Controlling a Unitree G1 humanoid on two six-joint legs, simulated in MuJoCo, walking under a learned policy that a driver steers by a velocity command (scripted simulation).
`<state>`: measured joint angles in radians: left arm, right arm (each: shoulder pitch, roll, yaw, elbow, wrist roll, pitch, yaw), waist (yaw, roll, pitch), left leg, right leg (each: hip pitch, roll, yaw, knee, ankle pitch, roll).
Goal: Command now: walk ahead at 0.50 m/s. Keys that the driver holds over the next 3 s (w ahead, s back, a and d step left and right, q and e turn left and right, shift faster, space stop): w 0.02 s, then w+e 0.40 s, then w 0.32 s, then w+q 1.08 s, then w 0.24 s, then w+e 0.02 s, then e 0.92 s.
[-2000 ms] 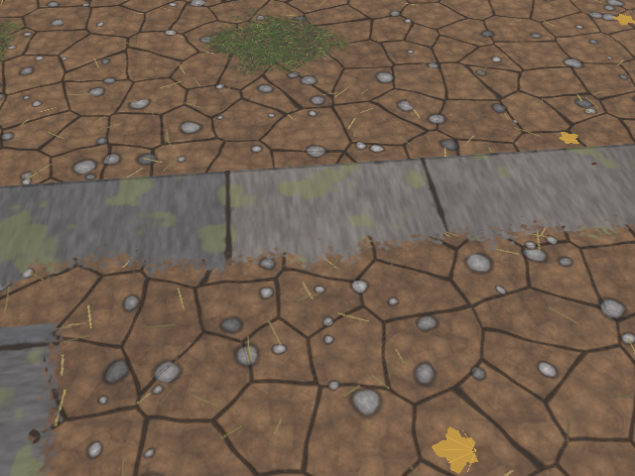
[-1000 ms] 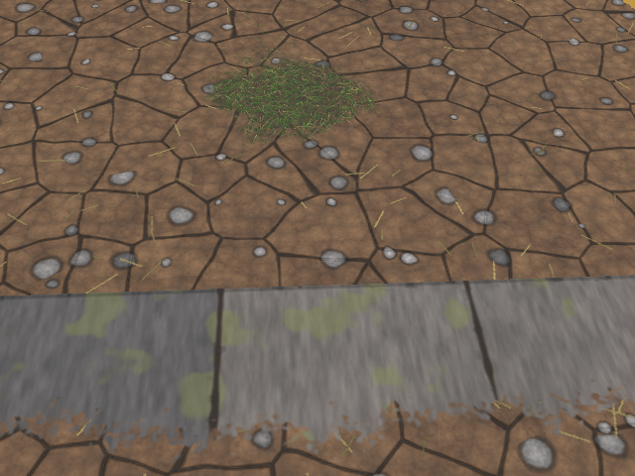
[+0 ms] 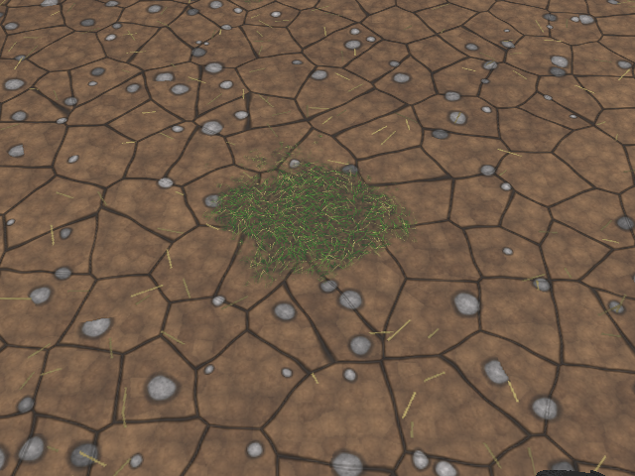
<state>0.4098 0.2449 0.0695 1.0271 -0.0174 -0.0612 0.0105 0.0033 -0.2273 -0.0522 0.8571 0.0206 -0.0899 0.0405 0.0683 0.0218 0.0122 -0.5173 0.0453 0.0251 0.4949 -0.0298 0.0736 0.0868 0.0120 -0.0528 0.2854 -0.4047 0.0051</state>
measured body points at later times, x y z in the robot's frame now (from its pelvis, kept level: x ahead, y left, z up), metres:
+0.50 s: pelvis +0.26 +0.01 +0.01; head +0.28 +0.00 +0.45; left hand +0.48 +0.21 -0.10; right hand +0.21 -0.26 -0.14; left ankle +0.14 +0.12 -0.73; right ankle +0.40 -0.17 -0.70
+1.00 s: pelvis +0.56 -0.09 +0.00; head +0.58 -0.08 +0.45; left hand +0.62 +0.17 -0.15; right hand +0.69 -0.36 -0.11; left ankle +0.76 +0.00 -0.71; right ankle +0.43 -0.16 -0.73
